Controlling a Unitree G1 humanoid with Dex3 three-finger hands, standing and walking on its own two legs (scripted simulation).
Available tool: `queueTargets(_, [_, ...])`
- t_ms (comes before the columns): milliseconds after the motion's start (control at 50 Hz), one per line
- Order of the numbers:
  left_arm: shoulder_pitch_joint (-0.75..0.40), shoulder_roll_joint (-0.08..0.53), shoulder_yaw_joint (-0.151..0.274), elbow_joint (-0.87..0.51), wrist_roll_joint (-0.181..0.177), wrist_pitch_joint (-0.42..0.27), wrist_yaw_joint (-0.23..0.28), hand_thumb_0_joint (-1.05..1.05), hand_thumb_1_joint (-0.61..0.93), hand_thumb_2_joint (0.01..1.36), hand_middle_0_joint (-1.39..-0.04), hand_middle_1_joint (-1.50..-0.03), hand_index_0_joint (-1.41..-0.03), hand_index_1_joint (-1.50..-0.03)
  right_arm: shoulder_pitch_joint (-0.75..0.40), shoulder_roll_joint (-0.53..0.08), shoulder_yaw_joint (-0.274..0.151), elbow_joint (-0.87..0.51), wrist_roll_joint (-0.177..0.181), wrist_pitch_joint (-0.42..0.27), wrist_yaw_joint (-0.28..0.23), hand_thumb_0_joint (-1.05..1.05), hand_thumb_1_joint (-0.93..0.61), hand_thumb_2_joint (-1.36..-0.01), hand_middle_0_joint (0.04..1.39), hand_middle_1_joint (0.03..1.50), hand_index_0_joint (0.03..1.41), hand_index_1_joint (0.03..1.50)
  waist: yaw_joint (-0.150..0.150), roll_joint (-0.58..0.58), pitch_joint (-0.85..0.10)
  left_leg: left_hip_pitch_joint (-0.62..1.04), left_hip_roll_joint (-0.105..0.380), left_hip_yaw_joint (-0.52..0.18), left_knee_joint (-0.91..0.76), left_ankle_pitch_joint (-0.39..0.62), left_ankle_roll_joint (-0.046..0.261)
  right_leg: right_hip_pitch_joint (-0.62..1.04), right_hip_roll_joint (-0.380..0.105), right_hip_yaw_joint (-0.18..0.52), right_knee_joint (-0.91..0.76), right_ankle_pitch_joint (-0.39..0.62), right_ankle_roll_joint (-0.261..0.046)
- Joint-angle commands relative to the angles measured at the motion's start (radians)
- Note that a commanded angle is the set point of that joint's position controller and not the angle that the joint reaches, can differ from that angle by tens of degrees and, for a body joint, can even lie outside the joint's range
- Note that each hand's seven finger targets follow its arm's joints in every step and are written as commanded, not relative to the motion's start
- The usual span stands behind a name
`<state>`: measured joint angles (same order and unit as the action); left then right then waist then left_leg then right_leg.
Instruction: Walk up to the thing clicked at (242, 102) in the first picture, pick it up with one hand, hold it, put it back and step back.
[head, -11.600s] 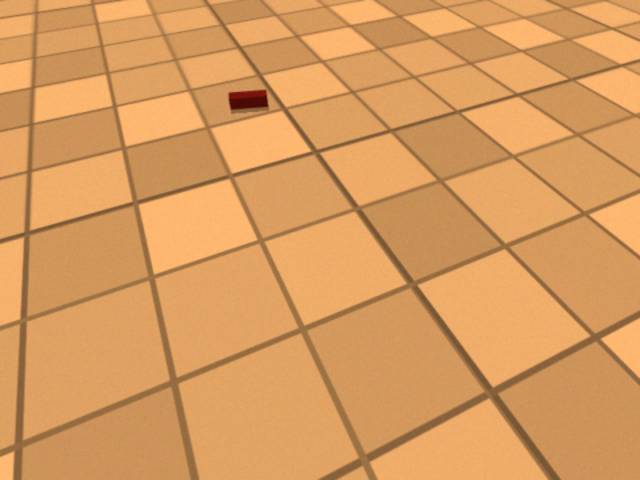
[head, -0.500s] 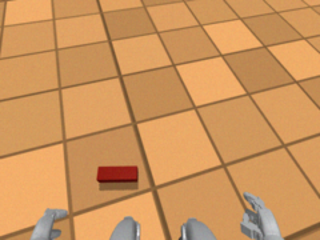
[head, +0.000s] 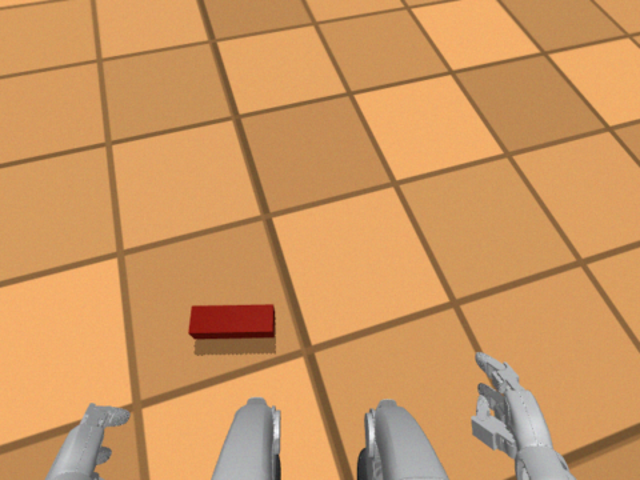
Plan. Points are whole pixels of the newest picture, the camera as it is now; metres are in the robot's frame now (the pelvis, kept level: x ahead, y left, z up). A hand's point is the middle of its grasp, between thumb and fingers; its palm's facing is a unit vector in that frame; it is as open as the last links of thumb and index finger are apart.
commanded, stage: rise first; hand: left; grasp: from above
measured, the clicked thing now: (233, 322) +0.47 +0.22 -0.62
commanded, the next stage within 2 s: none
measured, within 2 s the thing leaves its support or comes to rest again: neither
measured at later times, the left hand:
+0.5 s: hand (169, 376) +0.28 +0.28 -0.33, palm faces -0.47 -0.35 -0.81, open 14.2 cm
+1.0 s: hand (183, 347) +0.36 +0.29 -0.43, palm faces -0.47 -0.06 -0.88, open 14.3 cm
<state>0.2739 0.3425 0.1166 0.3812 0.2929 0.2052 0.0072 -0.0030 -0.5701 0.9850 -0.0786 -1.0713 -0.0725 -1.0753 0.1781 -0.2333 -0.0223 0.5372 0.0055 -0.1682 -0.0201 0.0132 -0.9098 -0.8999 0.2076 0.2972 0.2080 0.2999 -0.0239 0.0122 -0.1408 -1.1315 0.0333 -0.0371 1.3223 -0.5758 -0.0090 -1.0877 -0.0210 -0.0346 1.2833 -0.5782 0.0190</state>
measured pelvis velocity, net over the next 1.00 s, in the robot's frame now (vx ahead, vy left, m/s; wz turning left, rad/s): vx -0.08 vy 0.01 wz -0.09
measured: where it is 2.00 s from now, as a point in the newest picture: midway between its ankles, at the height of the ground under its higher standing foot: outside the picture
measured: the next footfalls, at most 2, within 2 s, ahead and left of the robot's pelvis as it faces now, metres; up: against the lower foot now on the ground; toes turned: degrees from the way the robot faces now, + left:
none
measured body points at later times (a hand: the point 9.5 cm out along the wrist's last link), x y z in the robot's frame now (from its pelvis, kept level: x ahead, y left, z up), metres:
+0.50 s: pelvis -0.06 -0.01 -0.19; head +0.14 +0.00 +0.21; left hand +0.31 +0.30 -0.28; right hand +0.09 -0.28 -0.33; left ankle +0.02 +0.12 -0.62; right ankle +0.02 -0.14 -0.62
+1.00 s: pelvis -0.08 +0.01 -0.28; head +0.14 +0.05 +0.11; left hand +0.38 +0.29 -0.38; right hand -0.02 -0.28 -0.39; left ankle +0.02 +0.12 -0.62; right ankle +0.01 -0.14 -0.62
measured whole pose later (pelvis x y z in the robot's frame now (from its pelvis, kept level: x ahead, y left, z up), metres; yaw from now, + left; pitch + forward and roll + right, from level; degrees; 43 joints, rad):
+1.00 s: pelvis -0.08 +0.01 -0.28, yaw -5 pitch +33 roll -7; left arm -0.78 0.72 0.12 1.25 1.20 -0.30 0.29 0.00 -0.56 1.05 -0.07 -0.99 -0.06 -1.00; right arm 0.14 -0.27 -0.02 0.76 -0.09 -0.04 0.10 0.01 -0.90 -0.90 0.21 0.30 0.21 0.30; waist -0.14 -0.01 -0.09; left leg -2.21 0.02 -0.11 2.28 -0.65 0.00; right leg -2.13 -0.01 -0.05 2.21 -0.66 0.04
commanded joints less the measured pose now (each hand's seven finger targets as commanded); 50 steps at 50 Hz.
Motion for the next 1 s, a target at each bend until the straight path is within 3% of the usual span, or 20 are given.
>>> queueTargets(0, [-0.191, 0.227, 0.082, -0.007, 0.080, -0.106, 0.029, 0.000, -0.587, 0.976, -0.077, -1.072, -0.071, -1.078, -0.013, -0.164, -0.070, -0.091, -0.002, -0.074, -0.011, 0.000, -0.902, -0.902, 0.200, 0.300, 0.200, 0.300, -0.035, 0.043, -0.237, 0.071, -0.023, 0.005, -0.045, 0.181, 0.024, -0.041, 0.029, 0.008, -0.033, 0.164, -0.040])
queueTargets(40, [-0.239, 0.243, 0.088, 0.054, 0.120, -0.161, 0.034, 0.000, -0.563, 0.973, -0.069, -1.073, -0.068, -1.074, -0.020, -0.175, -0.074, -0.075, -0.004, -0.086, -0.005, 0.000, -0.877, -0.895, 0.200, 0.300, 0.200, 0.300, -0.026, 0.053, -0.251, 0.012, -0.027, 0.006, -0.007, 0.110, 0.021, -0.107, 0.026, 0.015, 0.023, 0.105, -0.041])
queueTargets(80, [-0.269, 0.219, 0.041, 0.053, 0.167, -0.215, 0.034, 0.000, -0.553, 0.980, -0.067, -1.081, -0.065, -1.083, -0.025, -0.182, -0.080, -0.064, -0.006, -0.097, 0.003, 0.000, -0.865, -0.892, 0.200, 0.300, 0.200, 0.300, -0.031, 0.069, -0.323, -0.013, -0.027, 0.001, 0.039, 0.093, 0.019, -0.159, 0.027, 0.018, 0.082, 0.099, -0.042])
queueTargets(120, [-0.328, 0.246, 0.031, 0.055, 0.211, -0.256, 0.041, 0.000, -0.543, 0.972, -0.075, -1.095, -0.080, -1.090, -0.025, -0.193, -0.087, -0.050, -0.003, -0.100, 0.007, 0.000, -0.878, -0.896, 0.200, 0.300, 0.200, 0.300, -0.035, 0.087, -0.390, -0.046, -0.029, 0.004, 0.097, 0.107, 0.018, -0.201, 0.028, 0.020, 0.137, 0.119, -0.042])
queueTargets(200, [-0.434, 0.377, 0.110, 0.181, 0.320, -0.318, 0.094, 0.000, -0.582, 1.010, -0.074, -1.074, -0.064, -1.084, -0.031, -0.213, -0.088, -0.006, 0.000, -0.088, 0.017, 0.000, -0.891, -0.900, 0.200, 0.300, 0.200, 0.300, 0.001, 0.081, -0.452, -0.176, -0.035, 0.014, 0.218, 0.124, 0.018, -0.307, 0.030, 0.019, 0.247, 0.128, -0.044])
queueTargets(280, [-0.539, 0.400, 0.109, 0.234, 0.401, -0.332, 0.136, 0.000, -0.568, 1.013, -0.064, -1.078, -0.060, -1.082, -0.013, -0.229, -0.099, 0.023, 0.003, -0.062, 0.029, 0.000, -0.891, -0.900, 0.200, 0.300, 0.200, 0.300, 0.014, 0.098, -0.574, -0.185, -0.032, 0.006, 0.303, 0.205, 0.015, -0.382, 0.029, 0.003, 0.341, 0.177, -0.048])
queueTargets(340, [-0.706, 0.436, 0.099, 0.306, 0.455, -0.340, 0.150, 0.000, -0.589, 1.033, -0.071, -1.054, -0.055, -1.070, 0.022, -0.231, -0.102, 0.068, -0.005, -0.048, 0.039, 0.000, -0.899, -0.903, 0.200, 0.300, 0.200, 0.300, -0.005, 0.087, -0.624, -0.251, -0.032, 0.018, 0.393, 0.244, 0.023, -0.404, 0.029, -0.001, 0.393, 0.217, -0.045])
queueTargets(360, [-0.763, 0.440, 0.089, 0.328, 0.472, -0.347, 0.152, 0.000, -0.577, 1.032, -0.066, -1.060, -0.053, -1.074, 0.031, -0.232, -0.107, 0.070, -0.009, -0.041, 0.042, 0.000, -0.883, -0.899, 0.200, 0.300, 0.200, 0.300, -0.017, 0.050, -0.642, -0.296, -0.032, 0.023, 0.425, 0.207, 0.031, -0.408, 0.032, 0.000, 0.394, 0.202, -0.040])
queueTargets(380, [-0.800, 0.429, 0.070, 0.361, 0.488, -0.354, 0.149, 0.000, -0.599, 1.043, -0.073, -1.049, -0.055, -1.069, 0.038, -0.227, -0.104, 0.083, -0.012, -0.037, 0.045, 0.000, -0.904, -0.904, 0.200, 0.300, 0.200, 0.300, -0.024, 0.043, -0.630, -0.338, -0.033, 0.024, 0.444, 0.173, 0.032, -0.423, 0.031, -0.003, 0.409, 0.175, -0.040])
queueTargets(440, [-0.900, 0.553, 0.122, 0.429, 0.540, -0.384, 0.156, 0.000, -0.588, 1.052, -0.070, -1.033, -0.047, -1.058, 0.049, -0.241, -0.110, 0.094, -0.021, -0.020, 0.049, 0.000, -0.880, -0.899, 0.200, 0.300, 0.200, 0.300, -0.007, 0.022, -0.655, -0.416, -0.033, 0.036, 0.494, 0.090, 0.038, -0.441, 0.033, -0.006, 0.432, 0.093, -0.037])
queueTargets(560, [-1.046, 0.593, 0.099, 0.537, 0.630, -0.445, 0.161, 0.000, -0.587, 1.058, -0.065, -1.028, -0.045, -1.049, 0.069, -0.235, -0.096, 0.120, -0.037, 0.009, 0.061, 0.000, -0.890, -0.902, 0.200, 0.300, 0.200, 0.300, -0.035, 0.025, -0.623, -0.545, -0.039, 0.041, 0.571, -0.024, 0.048, -0.515, 0.043, -0.013, 0.476, -0.035, -0.035])
queueTargets(600, [-1.088, 0.616, 0.101, 0.556, 0.663, -0.463, 0.168, 0.000, -0.582, 1.052, -0.064, -1.027, -0.047, -1.044, 0.075, -0.238, -0.095, 0.129, -0.042, 0.022, 0.065, 0.000, -0.892, -0.902, 0.200, 0.300, 0.200, 0.300, -0.034, 0.057, -0.610, -0.540, -0.037, 0.033, 0.580, -0.043, 0.045, -0.573, 0.047, -0.028, 0.508, -0.053, -0.042])
queueTargets(620, [-1.116, 0.599, 0.079, 0.568, 0.680, -0.473, 0.169, 0.000, -0.578, 1.048, -0.062, -1.022, -0.046, -1.039, 0.079, -0.240, -0.092, 0.134, -0.045, 0.028, 0.068, 0.000, -0.890, -0.901, 0.200, 0.300, 0.200, 0.300, -0.049, 0.085, -0.592, -0.539, -0.034, 0.023, 0.581, -0.053, 0.042, -0.615, 0.047, -0.041, 0.530, -0.056, -0.045])
queueTargets(660, [-1.142, 0.635, 0.093, 0.599, 0.714, -0.493, 0.185, 0.000, -0.583, 1.049, -0.064, -1.013, -0.048, -1.030, 0.084, -0.250, -0.088, 0.143, -0.050, 0.040, 0.072, 0.000, -0.898, -0.904, 0.200, 0.300, 0.200, 0.300, -0.050, 0.123, -0.571, -0.531, -0.031, 0.003, 0.583, -0.080, 0.037, -0.677, 0.047, -0.057, 0.567, -0.071, -0.049])
queueTargets(680, [-1.145, 0.605, 0.073, 0.612, 0.729, -0.500, 0.193, 0.000, -0.576, 1.046, -0.063, -1.015, -0.050, -1.028, 0.093, -0.248, -0.086, 0.149, -0.053, 0.047, 0.076, 0.000, -0.899, -0.903, 0.200, 0.300, 0.200, 0.300, -0.058, 0.141, -0.559, -0.524, -0.029, -0.003, 0.585, -0.077, 0.033, -0.701, 0.047, -0.065, 0.586, -0.062, -0.051])
queueTargets(740, [-1.207, 0.673, 0.109, 0.621, 0.781, -0.516, 0.236, 0.000, -0.583, 1.051, -0.063, -0.996, -0.045, -1.014, 0.098, -0.259, -0.082, 0.157, -0.062, 0.069, 0.082, 0.000, -0.900, -0.905, 0.200, 0.300, 0.200, 0.300, -0.054, 0.171, -0.590, -0.511, -0.031, -0.013, 0.606, -0.065, 0.030, -0.744, 0.047, -0.078, 0.624, -0.051, -0.056])
queueTargets(780, [-1.261, 0.634, 0.069, 0.625, 0.806, -0.522, 0.259, 0.000, -0.589, 1.062, -0.063, -0.981, -0.041, -1.004, 0.112, -0.254, -0.076, 0.165, -0.069, 0.082, 0.089, 0.000, -0.900, -0.905, 0.200, 0.300, 0.200, 0.300, -0.083, 0.195, -0.590, -0.514, -0.034, -0.008, 0.634, -0.028, 0.029, -0.765, 0.046, -0.080, 0.645, -0.015, -0.057])
queueTargets(840, [-1.278, 0.668, 0.083, 0.683, 0.851, -0.515, 0.300, 0.000, -0.584, 1.057, -0.061, -0.977, -0.041, -0.998, 0.119, -0.261, -0.072, 0.178, -0.078, 0.101, 0.095, 0.000, -0.900, -0.905, 0.200, 0.300, 0.200, 0.300, -0.087, 0.202, -0.585, -0.512, -0.035, -0.015, 0.651, 0.006, 0.027, -0.793, 0.044, -0.088, 0.672, 0.011, -0.057])
queueTargets(880, [-1.307, 0.645, 0.056, 0.725, 0.873, -0.510, 0.316, 0.000, -0.578, 1.051, -0.059, -0.976, -0.041, -0.994, 0.115, -0.267, -0.070, 0.184, -0.088, 0.107, 0.100, 0.000, -0.899, -0.905, 0.200, 0.300, 0.200, 0.300, -0.106, 0.219, -0.558, -0.522, -0.031, -0.026, 0.657, -0.010, 0.026, -0.834, 0.041, -0.096, 0.693, 0.006, -0.056])
queueTargets(980, [-1.371, 0.674, 0.054, 0.749, 0.924, -0.494, 0.345, 0.000, -0.567, 1.036, -0.057, -0.991, -0.049, -0.999, 0.132, -0.272, -0.067, 0.193, -0.103, 0.119, 0.112, 0.000, -0.901, -0.905, 0.200, 0.300, 0.200, 0.300, -0.112, 0.249, -0.594, -0.520, -0.035, -0.020, 0.683, 0.002, 0.028, -0.839, 0.040, -0.099, 0.712, 0.018, -0.054])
